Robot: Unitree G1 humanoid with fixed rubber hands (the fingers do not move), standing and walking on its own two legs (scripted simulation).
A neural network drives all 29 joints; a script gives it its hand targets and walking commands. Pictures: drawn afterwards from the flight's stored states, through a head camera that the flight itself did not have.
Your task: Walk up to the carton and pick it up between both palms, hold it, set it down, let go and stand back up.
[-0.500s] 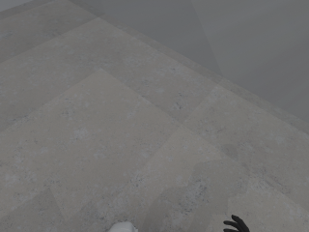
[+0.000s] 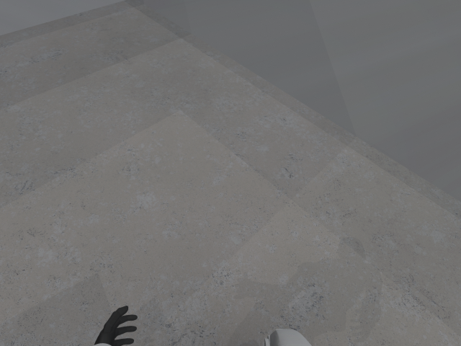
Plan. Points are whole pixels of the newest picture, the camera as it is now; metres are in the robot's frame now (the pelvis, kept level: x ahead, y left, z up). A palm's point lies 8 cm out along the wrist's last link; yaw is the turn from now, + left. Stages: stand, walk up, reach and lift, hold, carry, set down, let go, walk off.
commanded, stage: walk up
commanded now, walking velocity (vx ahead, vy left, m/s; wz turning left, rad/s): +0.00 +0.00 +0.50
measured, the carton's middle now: out of the picture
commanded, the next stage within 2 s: none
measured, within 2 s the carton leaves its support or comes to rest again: neither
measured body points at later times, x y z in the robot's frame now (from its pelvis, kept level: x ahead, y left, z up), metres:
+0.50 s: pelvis -0.04 -0.10 +0.01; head -0.02 -0.15 +0.45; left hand -0.04 +0.17 -0.11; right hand +0.07 -0.35 -0.16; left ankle -0.06 +0.06 -0.67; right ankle -0.04 -0.18 -0.74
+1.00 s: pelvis -0.09 -0.08 -0.02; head -0.08 -0.03 +0.42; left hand -0.21 +0.14 -0.19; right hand +0.15 -0.22 -0.14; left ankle -0.15 -0.01 -0.75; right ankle -0.04 -0.18 -0.74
